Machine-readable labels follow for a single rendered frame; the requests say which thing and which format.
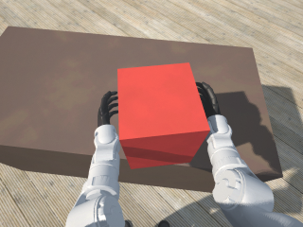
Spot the right robot hand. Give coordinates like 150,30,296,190
195,82,221,119

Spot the robot right upper arm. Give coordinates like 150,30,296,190
212,168,303,227

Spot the left robot forearm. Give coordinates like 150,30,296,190
65,124,120,227

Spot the left robot hand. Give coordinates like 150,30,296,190
98,91,118,127

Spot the carton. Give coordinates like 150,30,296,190
117,62,210,169

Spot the robot left upper arm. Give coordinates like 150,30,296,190
65,194,125,227

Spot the right robot forearm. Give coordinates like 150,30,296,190
205,114,274,208

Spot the pedestal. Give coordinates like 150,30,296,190
0,26,283,193

